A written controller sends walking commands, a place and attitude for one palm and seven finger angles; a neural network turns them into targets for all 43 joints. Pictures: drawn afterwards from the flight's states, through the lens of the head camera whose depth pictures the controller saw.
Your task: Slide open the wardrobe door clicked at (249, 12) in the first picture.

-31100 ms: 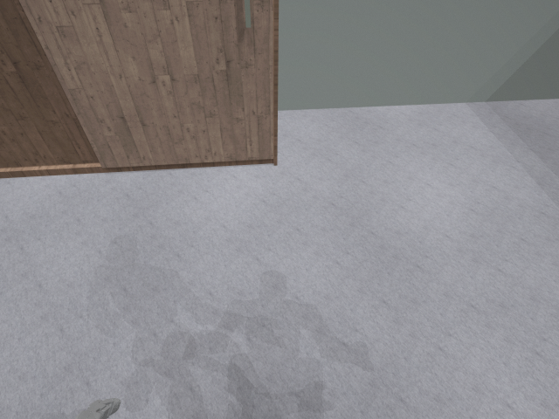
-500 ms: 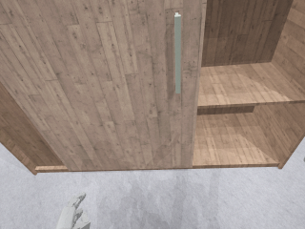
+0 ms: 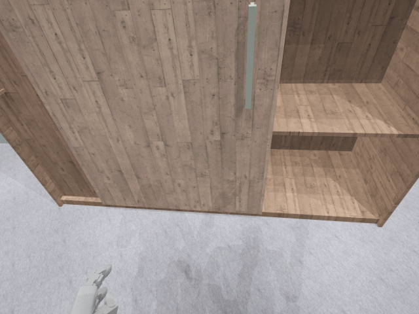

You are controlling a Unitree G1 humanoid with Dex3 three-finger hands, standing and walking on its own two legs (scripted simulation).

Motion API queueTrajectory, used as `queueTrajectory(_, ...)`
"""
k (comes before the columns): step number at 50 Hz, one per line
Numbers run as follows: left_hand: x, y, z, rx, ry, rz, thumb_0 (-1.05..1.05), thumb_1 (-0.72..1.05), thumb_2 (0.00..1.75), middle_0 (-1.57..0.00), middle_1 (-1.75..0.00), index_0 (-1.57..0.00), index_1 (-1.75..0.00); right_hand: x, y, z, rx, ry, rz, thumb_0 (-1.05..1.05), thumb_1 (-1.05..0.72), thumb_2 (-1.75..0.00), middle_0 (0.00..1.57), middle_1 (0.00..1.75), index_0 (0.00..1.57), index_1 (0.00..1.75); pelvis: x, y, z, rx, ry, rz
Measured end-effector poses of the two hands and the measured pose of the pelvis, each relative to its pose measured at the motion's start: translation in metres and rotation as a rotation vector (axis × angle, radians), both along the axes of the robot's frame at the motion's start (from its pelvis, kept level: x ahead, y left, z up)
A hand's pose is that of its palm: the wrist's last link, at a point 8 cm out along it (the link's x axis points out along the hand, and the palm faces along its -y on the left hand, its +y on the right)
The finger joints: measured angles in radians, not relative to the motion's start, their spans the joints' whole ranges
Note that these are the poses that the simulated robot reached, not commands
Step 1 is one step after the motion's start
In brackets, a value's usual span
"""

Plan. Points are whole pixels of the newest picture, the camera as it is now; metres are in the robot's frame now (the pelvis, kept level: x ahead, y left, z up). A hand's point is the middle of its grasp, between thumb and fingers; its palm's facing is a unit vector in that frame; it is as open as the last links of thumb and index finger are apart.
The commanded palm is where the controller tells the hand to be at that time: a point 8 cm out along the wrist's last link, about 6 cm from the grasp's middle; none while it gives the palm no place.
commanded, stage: stop stepping back and stand still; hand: right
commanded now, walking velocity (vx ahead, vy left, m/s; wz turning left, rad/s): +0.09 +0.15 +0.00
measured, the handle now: (249, 60) +0.78 -0.09 +0.16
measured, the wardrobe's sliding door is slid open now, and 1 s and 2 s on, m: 0.60 0.60 0.60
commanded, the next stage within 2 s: let the arm hang, fingers relaxed in 1.00 s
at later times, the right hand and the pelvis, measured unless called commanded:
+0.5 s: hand out of the picture +0.23 -0.29 +0.16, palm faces +0.49 +0.81 -0.30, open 7.5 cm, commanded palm +0.16 -0.33 +0.21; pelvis +0.03 -0.02 +0.01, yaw -2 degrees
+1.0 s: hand (401, 180) +0.28 -0.28 +0.17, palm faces +0.38 +0.82 -0.42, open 7.5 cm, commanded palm +0.21 -0.33 +0.21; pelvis +0.08 -0.03 +0.03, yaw -2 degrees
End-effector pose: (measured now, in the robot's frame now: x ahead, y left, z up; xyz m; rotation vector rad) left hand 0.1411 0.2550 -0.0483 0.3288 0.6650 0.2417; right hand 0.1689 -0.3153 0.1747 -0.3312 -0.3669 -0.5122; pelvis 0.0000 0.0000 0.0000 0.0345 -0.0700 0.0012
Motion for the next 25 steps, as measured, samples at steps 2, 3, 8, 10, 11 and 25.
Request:
queueTrajectory(2, -0.005, -0.013, 0.004, -0.040, -0.006, -0.010, 0.01, 0.90, 0.90, -0.20, -0.30, -0.20, -0.30, 0.007, 0.010, 0.003, -0.023, 0.015, 0.066, 0.01, -0.89, -0.90, 0.20, 0.30, 0.20, 0.30, -0.006, 0.002, 0.005, -0.016, -0.009, -0.003)
queueTrajectory(3, -0.008, -0.020, 0.007, -0.061, -0.002, -0.019, 0.01, 0.90, 0.90, -0.20, -0.30, -0.20, -0.30, 0.008, 0.015, 0.009, -0.047, 0.020, 0.096, 0.01, -0.89, -0.90, 0.20, 0.30, 0.20, 0.30, -0.008, 0.004, 0.009, -0.017, -0.005, -0.009)
queueTrajectory(8, -0.017, -0.038, 0.008, -0.145, 0.049, -0.054, 0.01, 0.90, 0.90, -0.20, -0.30, -0.20, -0.30, -0.012, 0.036, 0.049, -0.223, 0.048, 0.168, 0.02, -0.89, -0.90, 0.20, 0.30, 0.20, 0.30, -0.005, 0.010, 0.025, 0.015, 0.040, -0.015)
queueTrajectory(10, -0.014, -0.038, -0.003, -0.163, 0.074, -0.068, 0.01, 0.89, 0.90, -0.20, -0.30, -0.21, -0.30, -0.023, 0.036, 0.060, -0.329, 0.072, 0.139, 0.01, -0.88, -0.90, 0.21, 0.30, 0.21, 0.30, -0.001, 0.013, 0.019, -0.004, 0.069, -0.034)
queueTrajectory(11, -0.011, -0.037, -0.010, -0.165, 0.093, -0.075, 0.01, 0.89, 0.90, -0.20, -0.30, -0.21, -0.30, -0.028, 0.033, 0.061, -0.357, 0.079, 0.116, 0.01, -0.88, -0.90, 0.21, 0.30, 0.21, 0.30, -0.001, 0.012, 0.015, -0.013, 0.080, -0.030)
queueTrajectory(25, 0.056, -0.037, 0.004, -0.040, 0.039, -0.082, 0.01, 0.90, 0.90, -0.20, -0.30, -0.20, -0.30, 0.019, -0.013, -0.005, -0.015, 0.152, -0.007, 0.01, -0.89, -0.90, 0.20, 0.30, 0.20, 0.30, 0.029, -0.021, 0.015, -0.038, 0.037, -0.036)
